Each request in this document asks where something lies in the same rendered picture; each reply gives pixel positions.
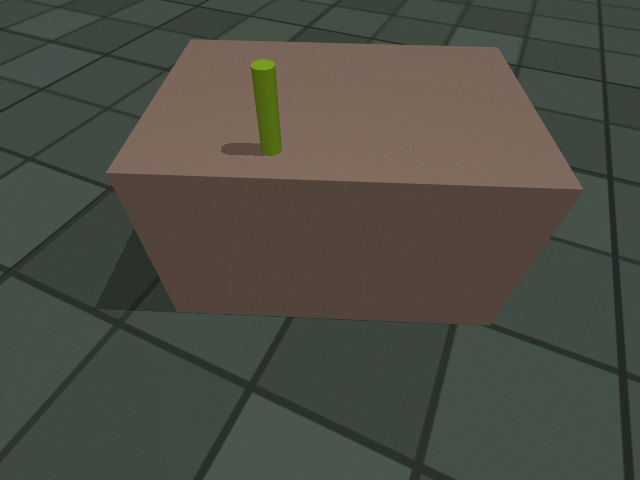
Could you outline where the can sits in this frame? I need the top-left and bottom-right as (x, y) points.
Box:
(251, 59), (282, 156)

